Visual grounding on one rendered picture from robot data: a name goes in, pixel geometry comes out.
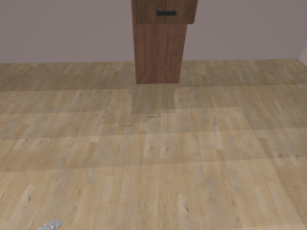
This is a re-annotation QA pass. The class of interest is cabinet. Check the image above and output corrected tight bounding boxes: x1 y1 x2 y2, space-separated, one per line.
130 0 188 84

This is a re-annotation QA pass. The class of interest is robot left hand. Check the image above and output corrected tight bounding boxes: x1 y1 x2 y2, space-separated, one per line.
38 219 62 230

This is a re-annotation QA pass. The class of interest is drawer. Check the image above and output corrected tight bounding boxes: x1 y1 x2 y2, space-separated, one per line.
133 0 199 25

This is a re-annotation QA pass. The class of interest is handle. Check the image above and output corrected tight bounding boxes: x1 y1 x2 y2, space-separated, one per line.
156 10 177 16

